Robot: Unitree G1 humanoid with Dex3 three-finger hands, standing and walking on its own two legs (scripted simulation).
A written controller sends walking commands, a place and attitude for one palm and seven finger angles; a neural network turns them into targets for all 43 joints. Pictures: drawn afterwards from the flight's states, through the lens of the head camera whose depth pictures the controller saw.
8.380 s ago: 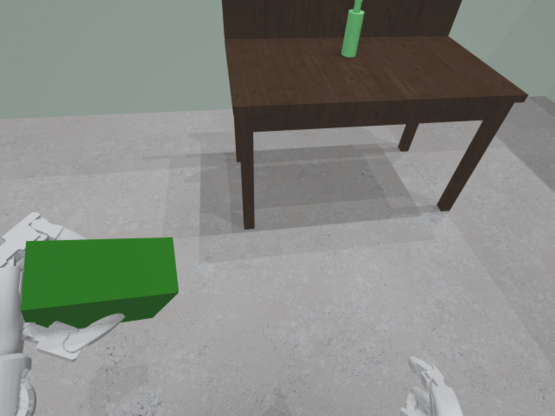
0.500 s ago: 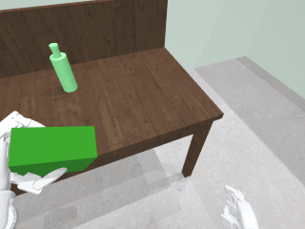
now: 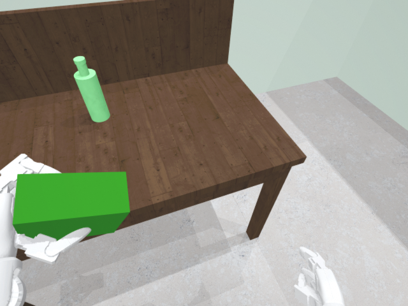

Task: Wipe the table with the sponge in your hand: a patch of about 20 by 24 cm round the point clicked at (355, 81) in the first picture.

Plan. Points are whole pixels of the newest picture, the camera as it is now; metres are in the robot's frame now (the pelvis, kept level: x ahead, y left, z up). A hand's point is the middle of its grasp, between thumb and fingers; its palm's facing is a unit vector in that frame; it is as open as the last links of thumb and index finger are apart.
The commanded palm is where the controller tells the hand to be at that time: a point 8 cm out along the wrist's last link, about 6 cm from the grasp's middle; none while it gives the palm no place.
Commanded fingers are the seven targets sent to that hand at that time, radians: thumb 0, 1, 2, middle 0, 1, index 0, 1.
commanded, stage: look again from close up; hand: left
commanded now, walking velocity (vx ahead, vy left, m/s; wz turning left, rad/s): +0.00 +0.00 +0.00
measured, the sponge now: (90, 207) +0.23 +0.20 +0.13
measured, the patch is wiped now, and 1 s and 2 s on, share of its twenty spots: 0.00 0.00 0.00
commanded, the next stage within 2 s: shuffle to correct the standing spot in 0.02 s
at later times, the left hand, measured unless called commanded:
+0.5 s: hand (42, 194) +0.24 +0.28 +0.14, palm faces +0.43 -0.83 -0.35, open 10.4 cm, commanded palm +0.19 +0.31 +0.17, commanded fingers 0.00 0.10 1.30 -1.20 -1.60 -1.20 -1.60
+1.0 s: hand (47, 161) +0.29 +0.29 +0.15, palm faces +0.39 -0.81 -0.44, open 10.4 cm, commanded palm +0.23 +0.33 +0.17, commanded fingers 0.00 0.10 1.30 -1.20 -1.60 -1.20 -1.60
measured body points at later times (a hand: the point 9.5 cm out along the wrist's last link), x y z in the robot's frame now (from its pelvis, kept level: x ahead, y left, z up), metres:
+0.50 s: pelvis +0.03 +0.02 -0.01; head +0.04 +0.03 +0.44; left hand +0.21 +0.32 +0.16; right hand +0.21 -0.21 -0.09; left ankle +0.04 +0.09 -0.75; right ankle +0.01 -0.11 -0.74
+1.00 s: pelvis +0.08 +0.05 -0.01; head +0.12 +0.05 +0.43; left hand +0.27 +0.33 +0.18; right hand +0.26 -0.17 -0.11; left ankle +0.04 +0.09 -0.74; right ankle +0.09 -0.04 -0.71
